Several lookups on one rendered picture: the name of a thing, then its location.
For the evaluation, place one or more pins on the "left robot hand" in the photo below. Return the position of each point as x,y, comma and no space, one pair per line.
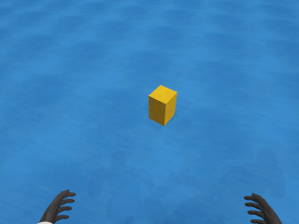
54,208

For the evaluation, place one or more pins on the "right robot hand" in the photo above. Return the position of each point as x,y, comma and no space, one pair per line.
266,212

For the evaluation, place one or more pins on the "carton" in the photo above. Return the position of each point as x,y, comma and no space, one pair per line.
162,104

